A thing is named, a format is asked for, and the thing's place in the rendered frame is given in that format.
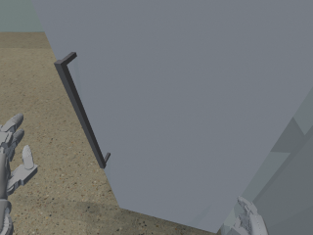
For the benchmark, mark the left robot forearm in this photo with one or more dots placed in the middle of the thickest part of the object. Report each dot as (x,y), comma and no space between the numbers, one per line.
(6,223)

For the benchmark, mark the handle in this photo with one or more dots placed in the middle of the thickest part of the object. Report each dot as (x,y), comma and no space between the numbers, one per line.
(64,74)

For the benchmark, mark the right robot hand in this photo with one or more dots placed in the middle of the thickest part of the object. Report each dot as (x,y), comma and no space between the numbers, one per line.
(253,222)

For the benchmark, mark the left robot hand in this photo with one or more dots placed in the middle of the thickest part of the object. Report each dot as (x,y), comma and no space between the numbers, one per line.
(9,140)

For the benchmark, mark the fridge door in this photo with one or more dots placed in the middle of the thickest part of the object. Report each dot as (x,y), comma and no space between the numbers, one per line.
(188,96)

